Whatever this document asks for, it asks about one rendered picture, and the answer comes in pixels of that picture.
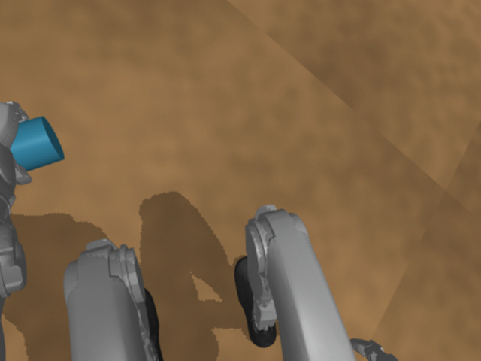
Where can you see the right robot foot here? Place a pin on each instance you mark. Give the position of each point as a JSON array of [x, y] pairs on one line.
[[245, 295]]

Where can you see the right robot hand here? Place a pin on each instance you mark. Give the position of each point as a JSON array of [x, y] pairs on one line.
[[371, 350]]

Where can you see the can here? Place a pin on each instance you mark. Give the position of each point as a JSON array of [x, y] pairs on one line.
[[36, 144]]

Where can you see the left robot arm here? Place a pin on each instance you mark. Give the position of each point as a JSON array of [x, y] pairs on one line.
[[13, 272]]

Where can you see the left robot hand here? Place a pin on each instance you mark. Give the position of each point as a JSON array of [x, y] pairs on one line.
[[11, 114]]

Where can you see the left robot foot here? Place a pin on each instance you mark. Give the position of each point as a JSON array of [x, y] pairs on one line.
[[153, 325]]

